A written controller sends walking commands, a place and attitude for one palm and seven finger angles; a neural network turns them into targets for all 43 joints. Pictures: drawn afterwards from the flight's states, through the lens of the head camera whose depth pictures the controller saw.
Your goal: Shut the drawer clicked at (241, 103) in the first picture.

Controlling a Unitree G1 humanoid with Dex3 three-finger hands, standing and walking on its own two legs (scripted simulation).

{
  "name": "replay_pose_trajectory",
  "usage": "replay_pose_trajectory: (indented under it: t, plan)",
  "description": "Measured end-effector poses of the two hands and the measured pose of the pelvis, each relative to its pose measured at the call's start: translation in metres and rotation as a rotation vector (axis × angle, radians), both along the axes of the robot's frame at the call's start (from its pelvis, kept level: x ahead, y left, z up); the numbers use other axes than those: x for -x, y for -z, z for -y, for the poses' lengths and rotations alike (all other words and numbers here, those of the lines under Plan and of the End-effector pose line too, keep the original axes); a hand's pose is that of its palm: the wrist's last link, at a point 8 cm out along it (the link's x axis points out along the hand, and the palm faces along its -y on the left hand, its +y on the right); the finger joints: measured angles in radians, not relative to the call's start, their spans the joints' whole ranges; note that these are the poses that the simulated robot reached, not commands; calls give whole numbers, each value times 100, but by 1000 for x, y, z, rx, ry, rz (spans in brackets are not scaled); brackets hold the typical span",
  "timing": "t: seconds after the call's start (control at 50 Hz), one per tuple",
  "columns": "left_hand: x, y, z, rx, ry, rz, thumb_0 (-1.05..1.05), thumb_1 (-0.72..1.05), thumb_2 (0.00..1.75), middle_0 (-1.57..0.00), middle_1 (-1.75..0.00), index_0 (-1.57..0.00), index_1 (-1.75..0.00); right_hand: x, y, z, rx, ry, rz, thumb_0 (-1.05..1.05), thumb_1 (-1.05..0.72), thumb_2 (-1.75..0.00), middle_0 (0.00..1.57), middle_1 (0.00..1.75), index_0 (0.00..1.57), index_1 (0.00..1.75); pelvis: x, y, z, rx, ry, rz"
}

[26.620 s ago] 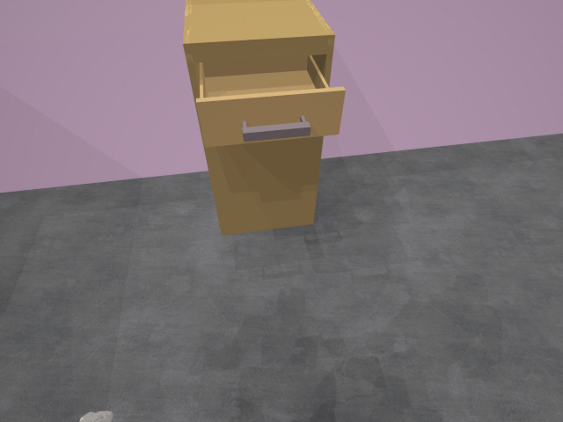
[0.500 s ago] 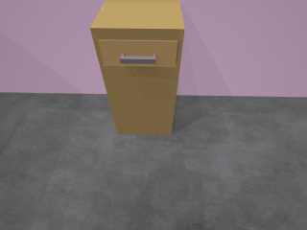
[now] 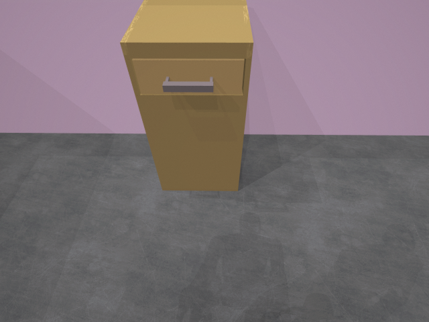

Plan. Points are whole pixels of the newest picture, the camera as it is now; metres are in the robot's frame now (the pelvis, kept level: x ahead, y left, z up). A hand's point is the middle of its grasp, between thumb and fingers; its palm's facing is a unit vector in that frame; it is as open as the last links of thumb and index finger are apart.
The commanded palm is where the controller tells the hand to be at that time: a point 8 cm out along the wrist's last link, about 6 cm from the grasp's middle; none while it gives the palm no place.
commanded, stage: stand and wait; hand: left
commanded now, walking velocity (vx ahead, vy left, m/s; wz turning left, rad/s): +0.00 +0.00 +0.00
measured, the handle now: (188, 83) +0.87 +0.14 -0.04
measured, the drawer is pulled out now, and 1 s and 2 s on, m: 0.00 0.00 0.00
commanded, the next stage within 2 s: none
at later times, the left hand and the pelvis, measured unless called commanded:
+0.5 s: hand out of the picture +0.02 +0.17 -0.17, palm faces +0.03 -0.98 -0.21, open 7.4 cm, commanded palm none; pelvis +0.01 -0.01 +0.00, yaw +0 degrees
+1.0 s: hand out of the picture +0.05 +0.19 -0.17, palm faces +0.02 -0.97 -0.25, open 7.4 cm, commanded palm none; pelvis +0.01 -0.01 +0.00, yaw +0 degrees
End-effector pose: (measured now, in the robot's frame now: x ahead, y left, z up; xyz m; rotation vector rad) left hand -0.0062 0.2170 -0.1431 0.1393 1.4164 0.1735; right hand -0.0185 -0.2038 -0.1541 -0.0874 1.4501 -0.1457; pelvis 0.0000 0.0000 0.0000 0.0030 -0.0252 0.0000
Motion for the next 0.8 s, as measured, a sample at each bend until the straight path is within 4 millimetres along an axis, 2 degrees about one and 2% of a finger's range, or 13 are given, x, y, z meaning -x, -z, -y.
replay_pose_trajectory:
  t: [0.28,0.8]
  plan:
    - [-12,-1,2,-5,3,6,0,91,90,-20,-30,-20,-30,-5,-2,11,17,0,-14,0,-91,-90,19,30,20,30,-8,-1,5,1,-2,-4]
    - [-38,-7,-13,-41,27,57,0,90,90,-20,-30,-20,-30,-35,-5,32,54,-21,48,0,-91,-90,20,30,20,30,-15,-2,7,1,2,-1]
